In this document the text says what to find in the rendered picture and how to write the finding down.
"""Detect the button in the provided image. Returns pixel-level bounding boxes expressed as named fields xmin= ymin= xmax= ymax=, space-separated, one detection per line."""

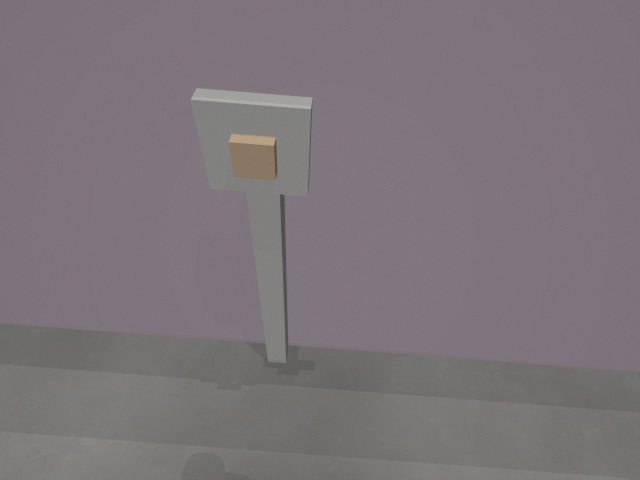
xmin=229 ymin=134 xmax=277 ymax=180

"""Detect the panel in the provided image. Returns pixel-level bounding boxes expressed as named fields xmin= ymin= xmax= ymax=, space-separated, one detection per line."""
xmin=191 ymin=88 xmax=313 ymax=363

